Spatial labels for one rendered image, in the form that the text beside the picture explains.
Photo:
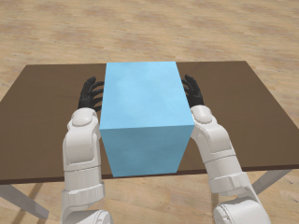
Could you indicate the carton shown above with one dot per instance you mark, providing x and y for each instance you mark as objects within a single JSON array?
[{"x": 146, "y": 121}]

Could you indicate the robot left hand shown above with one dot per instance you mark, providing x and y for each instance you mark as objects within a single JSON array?
[{"x": 86, "y": 96}]

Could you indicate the robot right hand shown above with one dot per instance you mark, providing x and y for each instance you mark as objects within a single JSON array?
[{"x": 194, "y": 96}]

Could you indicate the robot left upper arm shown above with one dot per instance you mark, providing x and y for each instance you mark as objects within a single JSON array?
[{"x": 96, "y": 216}]

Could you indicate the robot left forearm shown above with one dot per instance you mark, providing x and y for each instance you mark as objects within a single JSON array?
[{"x": 83, "y": 185}]

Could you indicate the robot right forearm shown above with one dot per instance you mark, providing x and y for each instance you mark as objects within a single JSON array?
[{"x": 223, "y": 169}]

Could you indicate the robot right upper arm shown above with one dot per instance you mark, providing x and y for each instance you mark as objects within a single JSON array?
[{"x": 243, "y": 210}]

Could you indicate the table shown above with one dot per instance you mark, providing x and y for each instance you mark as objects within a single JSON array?
[{"x": 36, "y": 109}]

